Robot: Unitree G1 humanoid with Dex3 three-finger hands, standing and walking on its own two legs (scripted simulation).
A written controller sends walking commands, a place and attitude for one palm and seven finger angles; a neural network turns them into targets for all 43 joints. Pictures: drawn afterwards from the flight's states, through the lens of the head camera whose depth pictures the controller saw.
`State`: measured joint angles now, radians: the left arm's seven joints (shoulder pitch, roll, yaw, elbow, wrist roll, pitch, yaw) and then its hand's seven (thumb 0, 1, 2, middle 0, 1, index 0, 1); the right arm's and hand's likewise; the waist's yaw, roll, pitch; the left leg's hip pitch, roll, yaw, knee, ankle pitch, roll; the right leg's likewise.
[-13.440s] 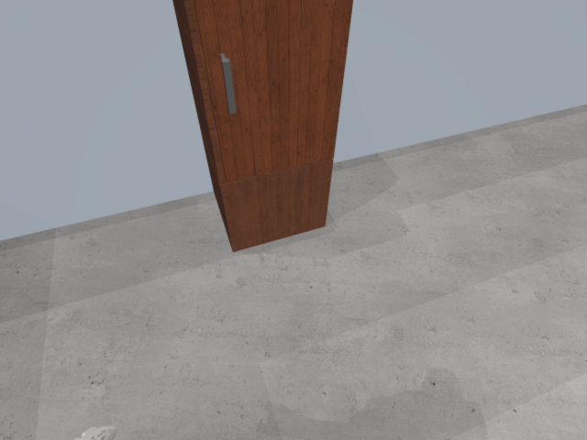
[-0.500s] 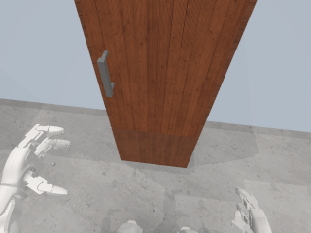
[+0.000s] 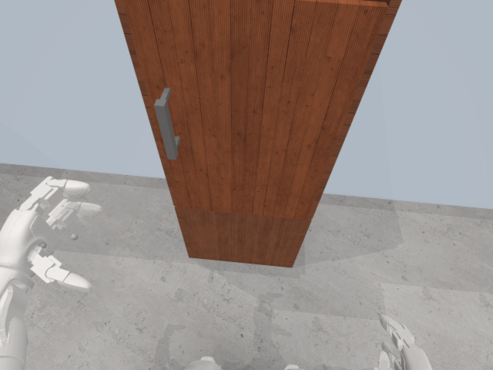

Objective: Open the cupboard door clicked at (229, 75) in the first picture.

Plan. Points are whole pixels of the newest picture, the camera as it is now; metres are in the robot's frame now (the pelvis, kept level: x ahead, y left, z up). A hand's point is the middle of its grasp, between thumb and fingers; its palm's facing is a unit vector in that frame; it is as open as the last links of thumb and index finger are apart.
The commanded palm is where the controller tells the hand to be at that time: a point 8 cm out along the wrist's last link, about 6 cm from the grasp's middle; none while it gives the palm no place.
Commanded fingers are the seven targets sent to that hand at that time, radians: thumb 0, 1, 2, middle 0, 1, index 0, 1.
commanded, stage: raise the hand with hooked fingers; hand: left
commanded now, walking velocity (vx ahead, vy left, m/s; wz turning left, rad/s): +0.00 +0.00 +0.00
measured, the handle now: (169, 125) +0.55 +0.19 +0.06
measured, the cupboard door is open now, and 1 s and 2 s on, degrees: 0 0 0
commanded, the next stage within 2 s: move the hooked fingers beside the handle in 0.30 s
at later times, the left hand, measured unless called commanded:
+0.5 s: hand (64, 241) +0.28 +0.28 +0.07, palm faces -0.01 -1.00 -0.02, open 14.0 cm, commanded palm +0.27 +0.33 +0.07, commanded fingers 0.00 -0.50 0.30 -0.30 -1.20 -0.30 -1.20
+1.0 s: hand (95, 194) +0.37 +0.27 +0.06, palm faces -0.04 -1.00 +0.00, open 14.0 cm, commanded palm +0.35 +0.32 +0.07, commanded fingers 0.00 -0.50 0.30 -0.30 -1.20 -0.30 -1.20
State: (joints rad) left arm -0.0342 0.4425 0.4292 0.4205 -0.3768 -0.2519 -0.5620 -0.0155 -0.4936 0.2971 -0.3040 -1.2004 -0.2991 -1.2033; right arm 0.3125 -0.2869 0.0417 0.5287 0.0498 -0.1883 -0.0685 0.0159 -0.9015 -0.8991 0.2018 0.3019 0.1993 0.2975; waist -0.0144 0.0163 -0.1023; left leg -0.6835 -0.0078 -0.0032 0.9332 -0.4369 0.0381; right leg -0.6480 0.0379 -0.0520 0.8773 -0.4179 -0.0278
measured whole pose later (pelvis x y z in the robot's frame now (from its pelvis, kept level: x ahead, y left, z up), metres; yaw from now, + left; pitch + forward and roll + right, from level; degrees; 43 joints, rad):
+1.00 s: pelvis +0.00 +0.00 -0.01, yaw -1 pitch +14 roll -2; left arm -0.39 0.52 0.46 0.76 -0.30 -0.28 -0.56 -0.02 -0.49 0.30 -0.30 -1.20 -0.30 -1.20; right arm 0.35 -0.29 0.05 0.56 0.05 -0.10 -0.07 0.01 -0.90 -0.90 0.20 0.30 0.20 0.30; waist -0.05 0.00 -0.10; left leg -0.79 0.00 0.00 0.98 -0.45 0.04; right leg -0.75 0.05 -0.05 0.92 -0.42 -0.03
